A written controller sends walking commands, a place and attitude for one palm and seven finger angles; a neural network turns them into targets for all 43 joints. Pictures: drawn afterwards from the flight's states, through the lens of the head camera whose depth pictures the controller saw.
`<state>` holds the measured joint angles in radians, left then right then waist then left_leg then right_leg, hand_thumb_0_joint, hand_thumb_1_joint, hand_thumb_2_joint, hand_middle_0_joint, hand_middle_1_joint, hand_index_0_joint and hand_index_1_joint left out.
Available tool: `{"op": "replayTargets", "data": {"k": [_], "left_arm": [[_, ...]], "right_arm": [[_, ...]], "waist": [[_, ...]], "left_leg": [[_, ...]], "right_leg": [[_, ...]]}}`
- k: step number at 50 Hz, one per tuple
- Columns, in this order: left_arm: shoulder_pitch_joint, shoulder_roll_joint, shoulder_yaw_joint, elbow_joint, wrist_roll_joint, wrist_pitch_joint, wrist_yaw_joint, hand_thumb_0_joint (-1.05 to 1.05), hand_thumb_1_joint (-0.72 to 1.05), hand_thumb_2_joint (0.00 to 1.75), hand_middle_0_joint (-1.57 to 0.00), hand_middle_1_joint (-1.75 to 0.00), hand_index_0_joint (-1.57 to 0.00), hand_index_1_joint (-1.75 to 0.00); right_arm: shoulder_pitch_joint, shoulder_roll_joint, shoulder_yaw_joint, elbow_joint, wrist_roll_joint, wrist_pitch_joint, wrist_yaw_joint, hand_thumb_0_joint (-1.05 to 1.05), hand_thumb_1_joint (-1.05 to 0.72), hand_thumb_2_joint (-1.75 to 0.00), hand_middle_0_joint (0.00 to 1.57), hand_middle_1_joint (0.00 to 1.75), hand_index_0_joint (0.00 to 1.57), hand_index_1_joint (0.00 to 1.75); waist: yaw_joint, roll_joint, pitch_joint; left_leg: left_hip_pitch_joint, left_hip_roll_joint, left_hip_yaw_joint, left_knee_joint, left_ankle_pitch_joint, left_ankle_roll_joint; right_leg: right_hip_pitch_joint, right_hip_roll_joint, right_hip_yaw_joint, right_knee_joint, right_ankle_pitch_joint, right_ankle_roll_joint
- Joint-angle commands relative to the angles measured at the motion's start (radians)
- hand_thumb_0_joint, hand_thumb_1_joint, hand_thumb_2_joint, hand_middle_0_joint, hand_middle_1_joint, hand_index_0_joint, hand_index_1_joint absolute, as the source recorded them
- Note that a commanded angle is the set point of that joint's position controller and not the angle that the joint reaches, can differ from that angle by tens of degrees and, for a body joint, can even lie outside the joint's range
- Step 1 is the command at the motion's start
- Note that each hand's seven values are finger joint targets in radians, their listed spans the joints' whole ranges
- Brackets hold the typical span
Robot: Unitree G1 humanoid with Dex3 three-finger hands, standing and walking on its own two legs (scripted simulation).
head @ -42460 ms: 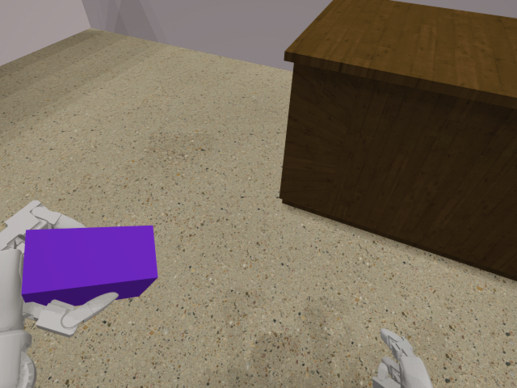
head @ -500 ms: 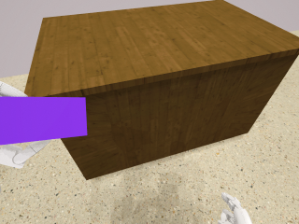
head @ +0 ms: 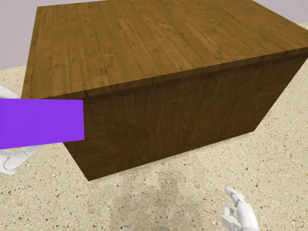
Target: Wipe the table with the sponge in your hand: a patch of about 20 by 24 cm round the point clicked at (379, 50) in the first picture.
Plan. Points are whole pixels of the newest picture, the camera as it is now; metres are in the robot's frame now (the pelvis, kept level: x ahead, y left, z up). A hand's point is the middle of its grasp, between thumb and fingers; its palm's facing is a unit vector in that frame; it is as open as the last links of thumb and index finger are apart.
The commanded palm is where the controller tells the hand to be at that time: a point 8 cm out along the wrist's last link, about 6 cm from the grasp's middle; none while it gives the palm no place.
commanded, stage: stand and wait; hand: left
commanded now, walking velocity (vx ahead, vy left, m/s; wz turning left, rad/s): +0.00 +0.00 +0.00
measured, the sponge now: (47, 121) +0.24 +0.20 +0.23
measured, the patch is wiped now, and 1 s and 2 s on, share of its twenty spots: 1.00 1.00 1.00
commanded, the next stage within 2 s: none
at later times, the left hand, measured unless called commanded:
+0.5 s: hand out of the picture +0.22 +0.25 +0.26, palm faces +0.49 -0.79 -0.37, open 10.1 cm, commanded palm +0.15 +0.29 +0.28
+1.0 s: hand (3, 123) +0.22 +0.24 +0.26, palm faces +0.49 -0.79 -0.38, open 10.1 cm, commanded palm +0.15 +0.29 +0.28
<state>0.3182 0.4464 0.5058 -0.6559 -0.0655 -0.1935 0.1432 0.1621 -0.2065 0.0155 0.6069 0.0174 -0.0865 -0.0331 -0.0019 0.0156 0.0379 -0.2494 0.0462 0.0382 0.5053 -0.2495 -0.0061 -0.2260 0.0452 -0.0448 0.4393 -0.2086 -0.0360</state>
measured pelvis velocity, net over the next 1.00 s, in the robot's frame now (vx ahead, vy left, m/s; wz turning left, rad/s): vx -0.01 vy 0.01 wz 0.00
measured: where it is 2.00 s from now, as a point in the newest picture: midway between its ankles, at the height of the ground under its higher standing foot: outside the picture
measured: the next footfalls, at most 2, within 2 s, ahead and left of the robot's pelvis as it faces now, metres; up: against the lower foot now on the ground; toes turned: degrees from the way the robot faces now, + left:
none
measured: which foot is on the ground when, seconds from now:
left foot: down 0.00-1.00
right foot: down 0.00-1.00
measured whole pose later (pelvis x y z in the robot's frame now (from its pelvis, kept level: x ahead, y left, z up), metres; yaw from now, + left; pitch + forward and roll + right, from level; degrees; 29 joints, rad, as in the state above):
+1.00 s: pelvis -0.01 +0.01 +0.00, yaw +0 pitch +0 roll -1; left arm 0.31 0.42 0.49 -0.62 -0.06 -0.19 0.15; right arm 0.17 -0.21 0.01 0.62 0.01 -0.09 -0.04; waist -0.01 0.04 0.03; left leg -0.26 0.04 0.04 0.49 -0.23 0.01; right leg -0.24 0.04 -0.04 0.41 -0.18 -0.03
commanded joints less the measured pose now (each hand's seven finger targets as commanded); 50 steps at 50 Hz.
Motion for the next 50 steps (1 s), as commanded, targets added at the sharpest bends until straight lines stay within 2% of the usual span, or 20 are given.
{"op": "replayTargets", "data": {"k": [1,5,7,11,12,13,15,17,20,27,28,32,33,37,39,42,46,47,49,50], "left_arm": [[-0.104,0.17,0.101,-0.137,-0.007,-0.04,0.022,0.0,0.1,1.3,-1.2,-1.6,-1.2,-1.6],[-0.117,0.166,0.087,-0.161,-0.004,-0.043,0.022,0.0,0.1,1.3,-1.2,-1.6,-1.2,-1.6],[-0.125,0.187,0.104,-0.186,-0.001,-0.047,0.025,0.0,0.1,1.3,-1.2,-1.6,-1.2,-1.6],[-0.103,0.178,0.104,-0.181,-0.003,-0.052,0.03,0.0,0.1,1.3,-1.2,-1.6,-1.2,-1.6],[-0.102,0.192,0.118,-0.193,-0.002,-0.053,0.03,0.0,0.1,1.3,-1.2,-1.6,-1.2,-1.6],[-0.107,0.173,0.101,-0.18,-0.003,-0.053,0.029,0.0,0.1,1.3,-1.2,-1.6,-1.2,-1.6],[-0.103,0.176,0.109,-0.164,-0.004,-0.053,0.03,0.0,0.1,1.3,-1.2,-1.6,-1.2,-1.6],[-0.107,0.18,0.111,-0.16,-0.002,-0.053,0.029,0.0,0.1,1.3,-1.2,-1.6,-1.2,-1.6],[-0.104,0.169,0.102,-0.135,-0.004,-0.051,0.028,0.0,0.1,1.3,-1.2,-1.6,-1.2,-1.6],[-0.098,0.186,0.115,-0.189,-0.002,-0.056,0.03,0.0,0.1,1.3,-1.2,-1.6,-1.2,-1.6],[-0.1,0.169,0.097,-0.187,-0.003,-0.056,0.029,0.0,0.1,1.3,-1.2,-1.6,-1.2,-1.6],[-0.103,0.195,0.127,-0.18,-0.002,-0.058,0.033,0.0,0.1,1.3,-1.2,-1.6,-1.2,-1.6],[-0.099,0.172,0.108,-0.168,-0.004,-0.057,0.032,0.0,0.1,1.3,-1.2,-1.6,-1.2,-1.6],[-0.098,0.18,0.115,-0.157,-0.003,-0.054,0.031,0.0,0.1,1.3,-1.2,-1.6,-1.2,-1.6],[-0.094,0.165,0.102,-0.136,-0.006,-0.05,0.029,0.0,0.1,1.3,-1.2,-1.6,-1.2,-1.6],[-0.113,0.176,0.105,-0.154,-0.004,-0.051,0.029,0.0,0.1,1.3,-1.2,-1.6,-1.2,-1.6],[-0.111,0.172,0.1,-0.152,-0.003,-0.05,0.031,0.0,0.1,1.3,-1.2,-1.6,-1.2,-1.6],[-0.111,0.187,0.113,-0.159,-0.002,-0.05,0.031,0.0,0.1,1.3,-1.2,-1.6,-1.2,-1.6],[-0.104,0.171,0.1,-0.167,-0.003,-0.052,0.032,0.0,0.1,1.3,-1.2,-1.6,-1.2,-1.6],[-0.096,0.177,0.108,-0.159,-0.004,-0.051,0.032,0.0,0.1,1.3,-1.2,-1.6,-1.2,-1.6]], "right_arm": [[-0.092,-0.119,-0.043,-0.148,0.007,-0.054,-0.008,0.0,-0.9,-0.9,0.2,0.3,0.2,0.3],[-0.097,-0.118,-0.041,-0.147,0.003,-0.058,-0.009,0.0,-0.9,-0.9,0.2,0.3,0.2,0.3],[-0.098,-0.123,-0.044,-0.15,-0.001,-0.061,-0.011,0.0,-0.9,-0.9,0.2,0.3,0.2,0.3],[-0.098,-0.114,-0.038,-0.145,-0.002,-0.063,-0.011,0.0,-0.9,-0.9,0.2,0.3,0.2,0.3],[-0.096,-0.119,-0.042,-0.149,-0.004,-0.064,-0.011,0.0,-0.9,-0.9,0.2,0.3,0.2,0.3],[-0.095,-0.114,-0.038,-0.143,-0.003,-0.063,-0.011,0.0,-0.9,-0.9,0.2,0.3,0.2,0.3],[-0.093,-0.116,-0.042,-0.141,0.0,-0.062,-0.01,0.0,-0.9,-0.9,0.2,0.3,0.2,0.3],[-0.094,-0.122,-0.046,-0.143,-0.001,-0.063,-0.01,0.0,-0.9,-0.9,0.2,0.3,0.2,0.3],[-0.092,-0.118,-0.044,-0.14,0.001,-0.061,-0.01,0.0,-0.9,-0.9,0.2,0.3,0.2,0.3],[-0.095,-0.123,-0.047,-0.146,-0.003,-0.064,-0.009,0.0,-0.9,-0.9,0.2,0.3,0.2,0.3],[-0.096,-0.117,-0.042,-0.142,-0.002,-0.064,-0.009,0.0,-0.9,-0.9,0.2,0.3,0.2,0.3],[-0.095,-0.123,-0.048,-0.144,-0.003,-0.064,-0.011,0.0,-0.9,-0.9,0.2,0.3,0.2,0.3],[-0.092,-0.117,-0.044,-0.137,-0.002,-0.063,-0.01,0.0,-0.9,-0.9,0.2,0.3,0.2,0.3],[-0.094,-0.124,-0.049,-0.145,-0.001,-0.062,-0.009,0.0,-0.9,-0.9,0.2,0.3,0.2,0.3],[-0.092,-0.118,-0.046,-0.14,0.002,-0.06,-0.008,0.0,-0.9,-0.9,0.2,0.3,0.2,0.3],[-0.095,-0.125,-0.05,-0.144,0.001,-0.06,-0.009,0.0,-0.9,-0.9,0.2,0.3,0.2,0.3],[-0.096,-0.12,-0.046,-0.146,0.001,-0.06,-0.01,0.0,-0.9,-0.9,0.2,0.3,0.2,0.3],[-0.099,-0.125,-0.049,-0.149,-0.001,-0.062,-0.01,0.0,-0.9,-0.9,0.2,0.3,0.2,0.3],[-0.093,-0.119,-0.045,-0.146,-0.001,-0.063,-0.009,0.0,-0.9,-0.9,0.2,0.3,0.2,0.3],[-0.092,-0.119,-0.045,-0.145,-0.001,-0.062,-0.009,0.0,-0.9,-0.9,0.2,0.3,0.2,0.3]], "waist": [[-0.01,0.044,-0.162],[-0.009,0.057,-0.155],[-0.007,0.067,-0.165],[-0.005,0.083,-0.171],[-0.004,0.083,-0.18],[-0.006,0.073,-0.167],[-0.007,0.064,-0.17],[-0.009,0.081,-0.163],[-0.008,0.045,-0.157],[-0.007,0.072,-0.182],[-0.008,0.078,-0.172],[-0.006,0.075,-0.174],[-0.009,0.068,-0.171],[-0.008,0.074,-0.166],[-0.009,0.032,-0.157],[-0.01,0.055,-0.158],[-0.007,0.044,-0.156],[-0.006,0.062,-0.158],[-0.007,0.069,-0.169],[-0.006,0.057,-0.17]], "left_leg": [[0.009,0.071,-0.093,-0.088,0.094,0.034],[0.004,0.071,-0.098,-0.109,0.039,0.036],[0.005,0.068,-0.101,-0.112,0.051,0.036],[-0.006,0.079,-0.106,-0.129,0.06,0.038],[0.0,0.076,-0.11,-0.127,0.072,0.037],[-0.008,0.079,-0.107,-0.127,0.073,0.035],[-0.01,0.075,-0.101,-0.12,0.06,0.034],[-0.004,0.068,-0.096,-0.113,0.054,0.031],[-0.016,0.069,-0.099,-0.115,0.028,0.032],[0.007,0.07,-0.101,-0.112,0.094,0.033],[-0.001,0.075,-0.105,-0.118,0.089,0.032],[-0.007,0.07,-0.101,-0.119,0.052,0.032],[-0.01,0.072,-0.103,-0.117,0.064,0.031],[-0.003,0.067,-0.095,-0.113,0.059,0.03],[-0.009,0.066,-0.094,-0.103,0.057,0.029],[0.003,0.061,-0.092,-0.103,0.038,0.028],[-0.012,0.065,-0.098,-0.114,0.022,0.032],[-0.004,0.062,-0.094,-0.11,0.027,0.032],[-0.002,0.067,-0.098,-0.112,0.055,0.032],[-0.007,0.067,-0.098,-0.11,0.055,0.032]], "right_leg": [[0.072,-0.102,0.132,-0.074,0.154,0.018],[0.056,-0.099,0.131,-0.082,0.107,0.017],[0.06,-0.1,0.13,-0.077,0.111,0.014],[0.073,-0.088,0.107,-0.054,0.119,0.02],[0.077,-0.088,0.107,-0.052,0.125,0.017],[0.077,-0.087,0.106,-0.054,0.126,0.019],[0.078,-0.089,0.112,-0.062,0.125,0.019],[0.062,-0.097,0.123,-0.073,0.119,0.014],[0.066,-0.096,0.125,-0.085,0.096,0.017],[0.072,-0.095,0.116,-0.058,0.143,0.016],[0.071,-0.09,0.111,-0.053,0.135,0.018],[0.071,-0.094,0.118,-0.065,0.115,0.016],[0.077,-0.093,0.118,-0.062,0.126,0.015],[0.067,-0.096,0.121,-0.072,0.121,0.015],[0.067,-0.099,0.126,-0.083,0.121,0.017],[0.05,-0.104,0.137,-0.093,0.099,0.013],[0.06,-0.096,0.123,-0.085,0.086,0.018],[0.052,-0.1,0.13,-0.087,0.09,0.015],[0.07,-0.097,0.124,-0.072,0.116,0.015],[0.074,-0.097,0.121,-0.072,0.115,0.017]]}}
